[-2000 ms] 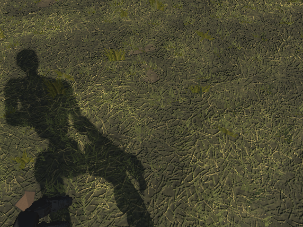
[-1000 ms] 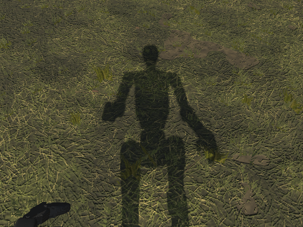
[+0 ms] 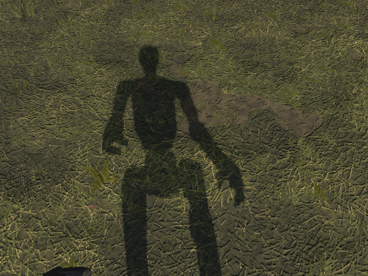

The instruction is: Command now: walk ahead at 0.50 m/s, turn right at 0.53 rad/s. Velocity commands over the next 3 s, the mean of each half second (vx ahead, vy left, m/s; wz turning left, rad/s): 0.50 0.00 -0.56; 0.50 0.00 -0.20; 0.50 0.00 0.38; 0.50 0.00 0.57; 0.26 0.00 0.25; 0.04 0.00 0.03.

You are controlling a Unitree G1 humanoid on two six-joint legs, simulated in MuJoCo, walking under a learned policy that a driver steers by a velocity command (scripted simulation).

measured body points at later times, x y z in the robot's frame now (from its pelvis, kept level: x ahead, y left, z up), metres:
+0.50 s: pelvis +0.29 -0.01 +0.01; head +0.31 -0.03 +0.45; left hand +0.41 +0.26 -0.10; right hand +0.45 -0.31 -0.06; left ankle +0.45 +0.07 -0.72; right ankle +0.14 -0.09 -0.72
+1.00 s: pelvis +0.53 -0.11 +0.01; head +0.55 -0.13 +0.46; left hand +0.85 -0.01 -0.05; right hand +0.39 -0.36 -0.12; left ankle +0.45 +0.07 -0.72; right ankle +0.60 -0.26 -0.72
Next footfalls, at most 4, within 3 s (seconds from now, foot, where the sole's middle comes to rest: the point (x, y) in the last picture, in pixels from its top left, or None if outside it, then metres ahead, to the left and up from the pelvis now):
0.02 right None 0.18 -0.10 -0.76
0.50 left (170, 268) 0.49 0.05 -0.76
1.00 right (257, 222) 0.63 -0.28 -0.76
1.54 left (205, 151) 0.98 -0.12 -0.76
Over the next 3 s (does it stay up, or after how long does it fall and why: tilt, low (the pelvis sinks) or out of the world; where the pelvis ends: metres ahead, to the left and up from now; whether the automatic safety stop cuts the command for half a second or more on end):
stays up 1.26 -0.17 0.01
